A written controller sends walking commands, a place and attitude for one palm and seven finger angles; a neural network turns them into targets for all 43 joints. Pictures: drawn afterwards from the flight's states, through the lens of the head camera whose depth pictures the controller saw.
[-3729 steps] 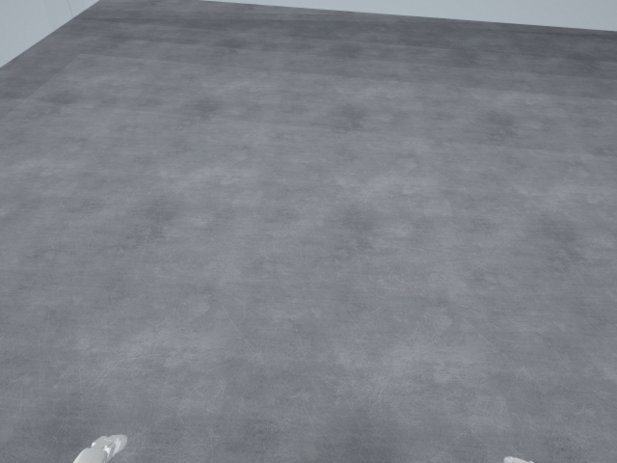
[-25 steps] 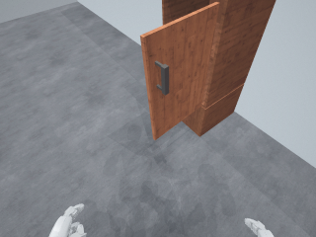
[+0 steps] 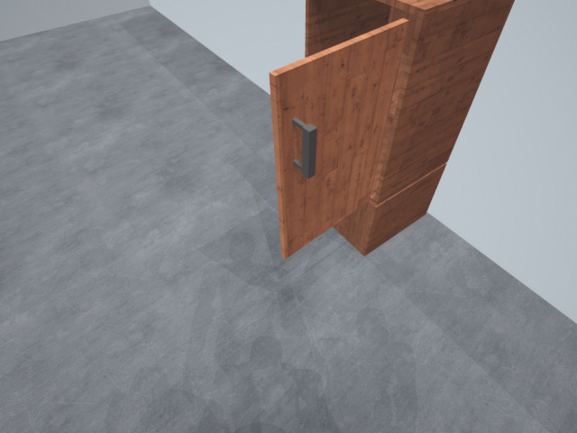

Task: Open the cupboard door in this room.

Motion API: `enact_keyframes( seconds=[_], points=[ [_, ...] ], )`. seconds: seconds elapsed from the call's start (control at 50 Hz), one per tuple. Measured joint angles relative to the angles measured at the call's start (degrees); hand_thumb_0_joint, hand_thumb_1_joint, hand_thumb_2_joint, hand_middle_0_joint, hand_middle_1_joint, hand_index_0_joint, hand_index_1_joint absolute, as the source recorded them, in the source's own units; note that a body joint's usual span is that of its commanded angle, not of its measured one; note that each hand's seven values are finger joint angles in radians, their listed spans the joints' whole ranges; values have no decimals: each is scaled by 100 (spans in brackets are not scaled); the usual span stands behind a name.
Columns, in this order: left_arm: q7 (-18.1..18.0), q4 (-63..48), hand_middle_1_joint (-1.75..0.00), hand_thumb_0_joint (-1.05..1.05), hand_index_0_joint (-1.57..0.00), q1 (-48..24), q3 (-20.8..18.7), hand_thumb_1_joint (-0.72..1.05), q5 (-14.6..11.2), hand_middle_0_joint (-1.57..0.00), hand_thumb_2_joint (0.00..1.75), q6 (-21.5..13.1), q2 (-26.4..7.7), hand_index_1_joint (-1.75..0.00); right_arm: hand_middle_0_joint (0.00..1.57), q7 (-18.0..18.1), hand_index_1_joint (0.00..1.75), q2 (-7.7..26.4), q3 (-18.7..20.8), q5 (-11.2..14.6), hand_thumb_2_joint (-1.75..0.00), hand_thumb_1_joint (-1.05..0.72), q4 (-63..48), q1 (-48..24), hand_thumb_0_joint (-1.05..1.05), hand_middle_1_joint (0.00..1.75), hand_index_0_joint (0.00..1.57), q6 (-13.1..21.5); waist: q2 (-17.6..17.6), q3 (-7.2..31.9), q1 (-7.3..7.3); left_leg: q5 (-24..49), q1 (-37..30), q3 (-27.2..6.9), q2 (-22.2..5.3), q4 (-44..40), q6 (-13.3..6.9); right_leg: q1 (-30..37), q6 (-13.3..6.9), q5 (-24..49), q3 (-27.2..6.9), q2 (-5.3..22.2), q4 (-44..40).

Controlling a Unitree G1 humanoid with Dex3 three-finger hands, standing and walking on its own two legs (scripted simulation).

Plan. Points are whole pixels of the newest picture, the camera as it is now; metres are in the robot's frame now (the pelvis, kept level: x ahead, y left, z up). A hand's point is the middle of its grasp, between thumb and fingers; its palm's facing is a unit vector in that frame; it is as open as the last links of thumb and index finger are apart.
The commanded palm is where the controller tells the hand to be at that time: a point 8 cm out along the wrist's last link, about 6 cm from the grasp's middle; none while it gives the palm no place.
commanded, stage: let the arm hang, fingers relaxed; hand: left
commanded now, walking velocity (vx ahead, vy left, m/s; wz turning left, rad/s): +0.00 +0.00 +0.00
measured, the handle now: (303, 148) +0.67 +0.01 +0.00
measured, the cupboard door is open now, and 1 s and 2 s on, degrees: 94 94 94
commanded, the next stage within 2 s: look to check the result in 0.38 s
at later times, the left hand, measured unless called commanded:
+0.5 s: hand out of the picture +0.00 +0.16 -0.18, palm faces +0.04 -0.99 -0.17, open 7.4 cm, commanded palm none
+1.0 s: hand out of the picture +0.01 +0.16 -0.17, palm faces +0.04 -0.98 -0.17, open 7.4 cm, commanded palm none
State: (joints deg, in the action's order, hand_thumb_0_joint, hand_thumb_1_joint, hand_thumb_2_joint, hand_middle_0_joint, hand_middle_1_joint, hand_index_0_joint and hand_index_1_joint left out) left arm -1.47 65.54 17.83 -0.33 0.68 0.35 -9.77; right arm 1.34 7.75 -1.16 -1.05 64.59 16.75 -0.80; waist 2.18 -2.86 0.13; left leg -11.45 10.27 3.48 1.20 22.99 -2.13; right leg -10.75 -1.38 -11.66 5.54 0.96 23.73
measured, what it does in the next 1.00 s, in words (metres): stands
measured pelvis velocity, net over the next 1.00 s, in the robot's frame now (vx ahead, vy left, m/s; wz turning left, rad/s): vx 0.03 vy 0.00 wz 0.00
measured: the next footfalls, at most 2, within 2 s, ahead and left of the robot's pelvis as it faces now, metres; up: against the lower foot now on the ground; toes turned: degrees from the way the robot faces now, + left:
none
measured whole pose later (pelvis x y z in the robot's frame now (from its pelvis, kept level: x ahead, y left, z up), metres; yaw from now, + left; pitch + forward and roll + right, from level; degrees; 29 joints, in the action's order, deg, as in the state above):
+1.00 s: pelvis +0.03 +0.00 +0.00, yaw +0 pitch -1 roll +0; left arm -1.8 66.3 16.4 -0.2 0.7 -0.9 -6.8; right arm 2.5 7.5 -0.9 -0.9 66.6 15.9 0.6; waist 0.3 -2.3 0.1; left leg -12.6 7.3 3.5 1.2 20.9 -1.9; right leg -8.1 -1.2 -13.1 5.4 0.8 22.2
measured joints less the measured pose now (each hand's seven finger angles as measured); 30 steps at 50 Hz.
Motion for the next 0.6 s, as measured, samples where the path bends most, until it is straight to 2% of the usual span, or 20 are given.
enact_keyframes(
  seconds=[0.22,0.6],
  points=[
    [-28,25,-30,1,-19,-140,34,91,22,-20,90,-65,337,-29,20,50,30,-108,26,3,-89,-91,155,66,0,30,20,70,-165,92,-15,-27,-49,55,22,-48,-15,-11,22,-52,-60,20,42],
    [-40,97,-30,1,-19,-72,-9,91,6,-20,90,-111,294,-29,20,104,30,-65,44,19,-90,-91,160,14,0,30,20,128,-168,54,-7,-95,-176,14,25,-118,-10,149,35,-112,-27,14,-70]
  ],
)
